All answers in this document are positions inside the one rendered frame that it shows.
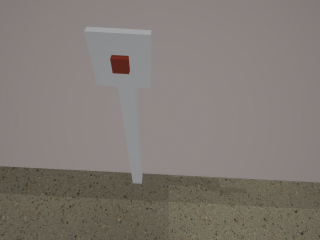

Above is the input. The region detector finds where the button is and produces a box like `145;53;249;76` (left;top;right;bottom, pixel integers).
110;55;130;74

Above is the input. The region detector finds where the panel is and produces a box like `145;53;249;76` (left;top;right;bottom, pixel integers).
84;26;152;184

